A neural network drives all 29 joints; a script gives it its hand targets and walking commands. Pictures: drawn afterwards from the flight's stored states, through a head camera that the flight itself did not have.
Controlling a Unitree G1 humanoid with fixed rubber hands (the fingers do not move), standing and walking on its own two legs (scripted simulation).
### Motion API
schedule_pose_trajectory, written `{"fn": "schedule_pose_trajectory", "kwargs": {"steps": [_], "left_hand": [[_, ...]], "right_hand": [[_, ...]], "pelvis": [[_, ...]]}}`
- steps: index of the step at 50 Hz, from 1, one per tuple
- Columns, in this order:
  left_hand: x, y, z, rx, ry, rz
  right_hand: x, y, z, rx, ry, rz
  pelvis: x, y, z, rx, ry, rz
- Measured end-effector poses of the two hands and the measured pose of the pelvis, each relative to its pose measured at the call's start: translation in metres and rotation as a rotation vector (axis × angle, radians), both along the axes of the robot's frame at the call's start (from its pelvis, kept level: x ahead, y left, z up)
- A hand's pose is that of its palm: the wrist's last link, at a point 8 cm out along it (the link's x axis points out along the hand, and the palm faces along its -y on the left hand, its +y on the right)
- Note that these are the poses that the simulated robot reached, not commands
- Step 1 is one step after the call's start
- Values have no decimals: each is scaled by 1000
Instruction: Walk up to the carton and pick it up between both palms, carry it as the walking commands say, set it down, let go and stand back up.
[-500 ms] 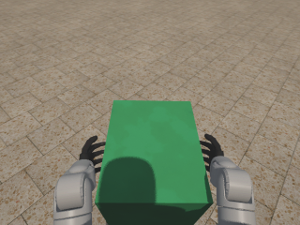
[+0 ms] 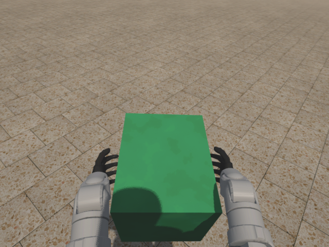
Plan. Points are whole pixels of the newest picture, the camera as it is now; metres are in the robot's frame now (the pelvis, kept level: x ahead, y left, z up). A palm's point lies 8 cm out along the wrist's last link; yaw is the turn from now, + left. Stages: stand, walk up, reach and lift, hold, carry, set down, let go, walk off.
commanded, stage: set down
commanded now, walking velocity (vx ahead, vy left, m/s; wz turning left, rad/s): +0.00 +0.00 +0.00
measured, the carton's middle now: (162, 176) +0.34 +0.01 -0.02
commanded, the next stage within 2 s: none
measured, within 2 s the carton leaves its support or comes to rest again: neither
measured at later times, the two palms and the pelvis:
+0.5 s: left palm (108, 184) +0.30 +0.16 -0.01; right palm (220, 181) +0.32 -0.15 -0.01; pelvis +0.01 -0.01 -0.01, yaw -1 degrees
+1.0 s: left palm (113, 193) +0.33 +0.16 -0.10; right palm (212, 188) +0.35 -0.15 -0.09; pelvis -0.02 -0.01 -0.05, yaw -1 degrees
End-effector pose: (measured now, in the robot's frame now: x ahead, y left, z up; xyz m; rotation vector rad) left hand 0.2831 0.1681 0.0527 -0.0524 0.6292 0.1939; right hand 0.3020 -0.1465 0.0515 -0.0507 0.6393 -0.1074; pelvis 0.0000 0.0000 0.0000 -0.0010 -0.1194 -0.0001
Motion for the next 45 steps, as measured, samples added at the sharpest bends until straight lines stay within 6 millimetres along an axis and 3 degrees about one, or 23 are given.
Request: {"fn": "schedule_pose_trajectory", "kwargs": {"steps": [12, 27, 45], "left_hand": [[11, 3, -13, 3, 51, 7], [22, -5, -71, 30, 103, -21], [41, -4, -133, 18, 76, -15]], "right_hand": [[15, 4, -11, -28, 49, 26], [22, -5, -71, -22, 99, 14], [42, -4, -128, 7, 73, -13]], "pelvis": [[1, 3, -2, 3, -17, -21], [9, -7, -9, 6, 149, -24], [-11, -13, -39, -1, 383, -13]]}}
